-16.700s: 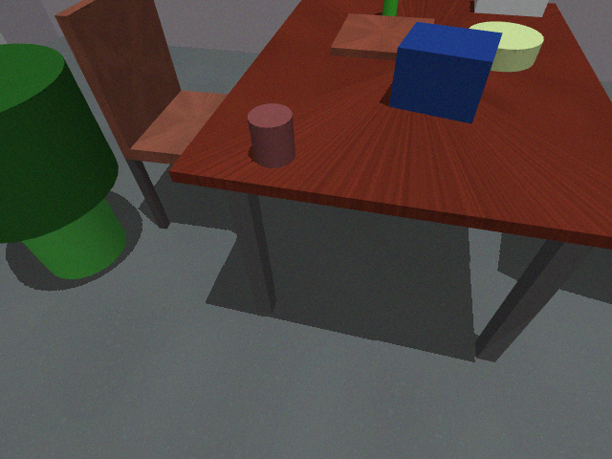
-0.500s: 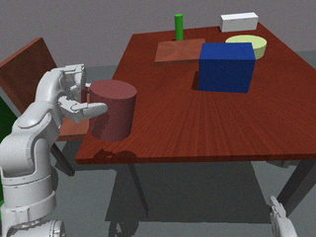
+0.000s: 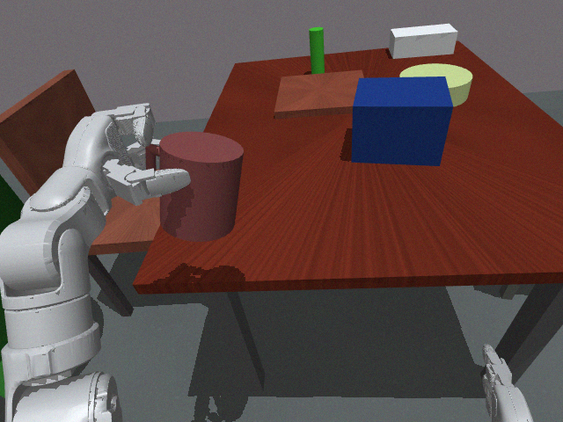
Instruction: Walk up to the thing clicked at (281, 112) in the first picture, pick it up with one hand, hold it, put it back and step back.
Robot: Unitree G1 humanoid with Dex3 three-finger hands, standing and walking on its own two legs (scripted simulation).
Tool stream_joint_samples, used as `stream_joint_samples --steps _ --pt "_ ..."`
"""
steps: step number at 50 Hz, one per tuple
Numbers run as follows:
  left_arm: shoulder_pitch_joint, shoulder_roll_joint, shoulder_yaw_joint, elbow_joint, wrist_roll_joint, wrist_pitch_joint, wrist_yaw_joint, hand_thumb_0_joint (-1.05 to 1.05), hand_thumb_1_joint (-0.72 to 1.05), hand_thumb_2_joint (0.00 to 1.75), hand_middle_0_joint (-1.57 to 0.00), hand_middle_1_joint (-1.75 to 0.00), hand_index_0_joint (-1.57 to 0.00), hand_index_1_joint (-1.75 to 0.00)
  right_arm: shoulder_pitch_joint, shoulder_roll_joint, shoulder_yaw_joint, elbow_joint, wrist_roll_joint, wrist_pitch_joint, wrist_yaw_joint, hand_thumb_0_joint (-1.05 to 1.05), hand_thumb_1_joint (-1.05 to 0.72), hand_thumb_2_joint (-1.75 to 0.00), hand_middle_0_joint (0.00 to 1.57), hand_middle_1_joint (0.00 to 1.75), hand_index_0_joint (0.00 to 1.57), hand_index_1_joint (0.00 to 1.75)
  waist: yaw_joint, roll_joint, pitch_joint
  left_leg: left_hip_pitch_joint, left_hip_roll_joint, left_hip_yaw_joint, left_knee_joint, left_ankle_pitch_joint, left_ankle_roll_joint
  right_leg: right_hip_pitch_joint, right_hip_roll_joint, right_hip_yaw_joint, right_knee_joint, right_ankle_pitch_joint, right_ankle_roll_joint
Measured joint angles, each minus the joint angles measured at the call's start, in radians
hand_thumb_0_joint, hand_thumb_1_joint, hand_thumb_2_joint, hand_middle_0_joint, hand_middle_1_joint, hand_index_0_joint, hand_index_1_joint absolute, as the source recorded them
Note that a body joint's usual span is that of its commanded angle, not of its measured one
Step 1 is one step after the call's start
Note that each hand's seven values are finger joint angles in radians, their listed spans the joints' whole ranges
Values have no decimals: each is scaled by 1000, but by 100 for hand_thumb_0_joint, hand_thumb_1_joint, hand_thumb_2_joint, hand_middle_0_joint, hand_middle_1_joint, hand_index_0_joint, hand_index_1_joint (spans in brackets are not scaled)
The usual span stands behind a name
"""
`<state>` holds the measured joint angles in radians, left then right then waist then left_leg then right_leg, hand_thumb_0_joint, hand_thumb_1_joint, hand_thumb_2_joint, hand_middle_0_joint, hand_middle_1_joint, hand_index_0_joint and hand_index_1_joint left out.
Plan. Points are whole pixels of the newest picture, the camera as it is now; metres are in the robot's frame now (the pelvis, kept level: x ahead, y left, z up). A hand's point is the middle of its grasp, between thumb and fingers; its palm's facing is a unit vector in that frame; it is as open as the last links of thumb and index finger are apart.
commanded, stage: hold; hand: left
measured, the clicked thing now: (188, 181) +0.34 +0.13 +0.24
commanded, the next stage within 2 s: crouch in 1.08 s
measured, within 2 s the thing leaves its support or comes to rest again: neither
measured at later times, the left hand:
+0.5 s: hand (152, 156) +0.33 +0.16 +0.29, palm faces +0.00 -1.00 -0.06, open 7.7 cm
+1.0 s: hand (149, 164) +0.33 +0.16 +0.28, palm faces +0.02 -1.00 -0.08, open 7.7 cm
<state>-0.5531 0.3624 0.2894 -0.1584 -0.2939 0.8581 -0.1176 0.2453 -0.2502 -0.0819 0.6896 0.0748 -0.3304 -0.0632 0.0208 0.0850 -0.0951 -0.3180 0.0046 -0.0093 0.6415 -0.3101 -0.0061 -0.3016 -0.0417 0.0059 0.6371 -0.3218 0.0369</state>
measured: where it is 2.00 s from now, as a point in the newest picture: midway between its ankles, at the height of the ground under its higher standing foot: outside the picture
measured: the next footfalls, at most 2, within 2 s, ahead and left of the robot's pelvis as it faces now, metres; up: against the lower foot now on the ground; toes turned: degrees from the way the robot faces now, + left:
none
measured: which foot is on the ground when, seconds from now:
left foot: down 0.00-1.00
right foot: down 0.00-1.00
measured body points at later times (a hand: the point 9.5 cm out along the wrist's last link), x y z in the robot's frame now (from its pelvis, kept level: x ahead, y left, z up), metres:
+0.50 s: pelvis +0.00 +0.00 +0.00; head -0.04 -0.04 +0.45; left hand +0.33 +0.21 +0.29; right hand +0.18 -0.26 -0.07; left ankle +0.02 +0.12 -0.72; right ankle +0.01 -0.14 -0.72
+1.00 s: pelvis +0.00 +0.00 +0.00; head -0.04 -0.04 +0.45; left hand +0.32 +0.22 +0.29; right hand +0.18 -0.26 -0.07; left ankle +0.02 +0.12 -0.72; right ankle +0.01 -0.14 -0.72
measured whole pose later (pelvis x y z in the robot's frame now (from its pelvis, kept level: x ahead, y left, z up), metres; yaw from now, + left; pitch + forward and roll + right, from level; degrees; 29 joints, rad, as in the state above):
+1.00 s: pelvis +0.00 +0.00 +0.00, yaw +0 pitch -1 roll +0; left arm -0.49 0.37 0.30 -0.22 -0.28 0.84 -0.11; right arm 0.24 -0.24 -0.07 0.68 0.07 -0.33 -0.08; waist 0.02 0.08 -0.10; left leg -0.32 0.01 -0.01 0.65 -0.32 -0.01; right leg -0.31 -0.04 0.00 0.65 -0.33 0.03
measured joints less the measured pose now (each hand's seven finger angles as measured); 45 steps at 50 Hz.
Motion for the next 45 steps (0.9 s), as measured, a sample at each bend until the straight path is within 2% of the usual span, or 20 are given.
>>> stream_joint_samples --steps 7,15,20,26,31,37,41,45 --pt "45 -1 9 -36 7 -15 4 1 -57 92 -68 -118 -134 -151 3 0 0 -6 -1 12 -2 -1 52 -6 5 5 5 5 -2 1 4 -1 3 1 4 -4 -2 -3 3 1 5 -3 -1" --pt "70 -1 -6 -68 7 -14 -4 1 -58 93 -69 -118 -134 -151 -14 4 7 12 -8 4 -13 -1 52 -6 5 5 5 5 3 1 2 -5 2 -6 10 -7 -3 -3 2 -6 10 -8 -3" --pt "53 5 -3 -53 -6 -8 -4 1 -59 93 -69 -119 -133 -151 -21 5 6 8 -7 -9 -21 -1 52 -6 5 5 5 5 2 0 -2 -3 1 -6 12 -8 -2 -2 1 -6 13 -11 -2" --pt "29 4 13 -21 -2 -8 0 1 -59 93 -69 -118 -133 -151 -6 7 5 -12 -1 -13 -16 -1 52 -6 5 5 5 5 0 -2 -10 -3 1 -4 11 -8 -3 -4 1 -4 14 -12 -3" --pt "22 0 7 -7 10 -12 -2 1 -58 93 -69 -118 -133 -151 12 7 8 -24 2 -8 -8 -1 52 -6 5 5 5 5 2 -4 -7 -3 1 -3 9 -7 -3 -5 1 -2 14 -10 -3" --pt "49 -5 -1 -35 5 -13 -4 1 -58 93 -69 -118 -133 -151 9 5 2 -27 0 -4 -6 -1 52 -6 5 5 5 5 -4 1 -1 -4 3 0 9 -6 -3 -6 4 0 11 -6 -3" --pt "60 -3 7 -49 -5 -17 -1 1 -58 92 -69 -118 -133 -150 5 2 -4 -24 -1 3 -8 -1 52 -6 5 5 5 5 -4 3 3 -5 4 -1 11 -6 -3 -6 4 0 12 -7 -3" --pt "66 1 16 -59 1 -19 7 1 -58 93 -69 -118 -133 -150 1 2 -1 -18 -1 6 -13 -1 52 -6 5 5 5 5 -2 0 2 -6 4 -2 12 -7 -3 -7 4 -1 14 -8 -3"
